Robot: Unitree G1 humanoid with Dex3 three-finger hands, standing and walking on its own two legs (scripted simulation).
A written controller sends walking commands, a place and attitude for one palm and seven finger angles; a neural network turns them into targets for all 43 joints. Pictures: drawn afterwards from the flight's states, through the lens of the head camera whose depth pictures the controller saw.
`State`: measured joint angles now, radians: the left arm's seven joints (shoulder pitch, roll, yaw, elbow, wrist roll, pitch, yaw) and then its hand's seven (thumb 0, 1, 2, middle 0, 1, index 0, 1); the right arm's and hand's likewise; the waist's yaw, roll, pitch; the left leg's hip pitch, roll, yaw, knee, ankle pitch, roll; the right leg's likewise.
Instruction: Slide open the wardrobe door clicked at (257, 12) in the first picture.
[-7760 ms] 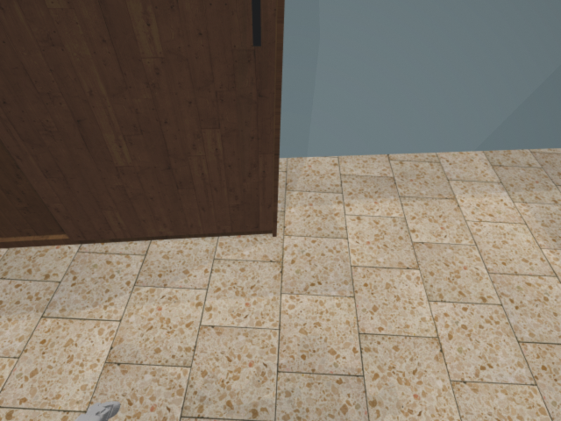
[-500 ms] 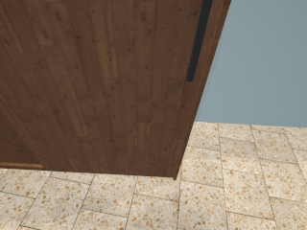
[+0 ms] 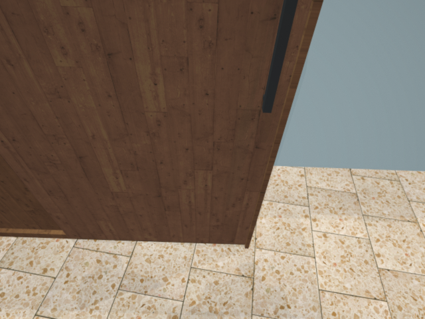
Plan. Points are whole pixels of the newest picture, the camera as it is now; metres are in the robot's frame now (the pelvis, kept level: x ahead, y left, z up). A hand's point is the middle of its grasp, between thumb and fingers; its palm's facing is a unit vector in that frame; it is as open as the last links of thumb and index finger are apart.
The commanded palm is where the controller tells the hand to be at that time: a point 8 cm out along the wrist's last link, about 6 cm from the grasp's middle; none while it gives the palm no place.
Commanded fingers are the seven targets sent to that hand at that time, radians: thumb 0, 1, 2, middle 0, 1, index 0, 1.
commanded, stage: look again from close up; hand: right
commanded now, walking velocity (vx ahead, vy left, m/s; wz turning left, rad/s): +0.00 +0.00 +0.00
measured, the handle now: (278, 44) +0.58 -0.09 +0.26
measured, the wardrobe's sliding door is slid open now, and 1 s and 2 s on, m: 0.00 0.00 0.00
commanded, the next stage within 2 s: shuffle to correct the standing spot in 1.60 s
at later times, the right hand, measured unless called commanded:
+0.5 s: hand out of the picture +0.02 -0.18 -0.17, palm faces +0.02 +0.98 -0.22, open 7.4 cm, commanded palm none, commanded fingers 0.00 -0.90 -0.90 0.20 0.30 0.20 0.30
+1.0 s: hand out of the picture +0.02 -0.17 -0.18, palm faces +0.03 +0.98 -0.19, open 7.4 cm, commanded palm none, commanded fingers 0.00 -0.90 -0.90 0.20 0.30 0.20 0.30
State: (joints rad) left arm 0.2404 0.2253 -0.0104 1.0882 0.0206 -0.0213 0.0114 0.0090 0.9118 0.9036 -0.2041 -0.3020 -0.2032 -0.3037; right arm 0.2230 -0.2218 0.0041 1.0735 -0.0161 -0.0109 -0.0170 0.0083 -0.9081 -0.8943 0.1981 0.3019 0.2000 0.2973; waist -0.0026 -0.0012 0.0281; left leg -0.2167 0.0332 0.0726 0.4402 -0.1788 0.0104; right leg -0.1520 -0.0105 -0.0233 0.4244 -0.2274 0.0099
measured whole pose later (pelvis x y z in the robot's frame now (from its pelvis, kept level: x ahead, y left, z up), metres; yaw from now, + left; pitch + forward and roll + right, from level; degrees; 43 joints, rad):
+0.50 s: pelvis +0.00 +0.01 +0.00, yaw +0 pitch -2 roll +0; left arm 0.26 0.19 -0.01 1.12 0.02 -0.02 0.02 0.01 0.91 0.90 -0.20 -0.30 -0.20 -0.30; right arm 0.26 -0.19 0.00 1.10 -0.02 -0.01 -0.02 0.01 -0.91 -0.89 0.20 0.30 0.20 0.30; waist -0.01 0.01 0.04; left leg -0.21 0.02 0.08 0.42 -0.18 0.02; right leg -0.15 -0.02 -0.02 0.41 -0.22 0.02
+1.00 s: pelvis +0.01 +0.00 +0.00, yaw +0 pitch -2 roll +0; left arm 0.27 0.15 -0.01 1.12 0.02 -0.02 0.02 0.01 0.91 0.90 -0.20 -0.30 -0.20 -0.30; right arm 0.27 -0.17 0.00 1.10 -0.02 -0.01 -0.03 0.01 -0.91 -0.89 0.20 0.30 0.20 0.30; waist -0.01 0.01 0.03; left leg -0.21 0.03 0.08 0.43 -0.19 0.01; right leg -0.14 -0.02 -0.02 0.42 -0.24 0.02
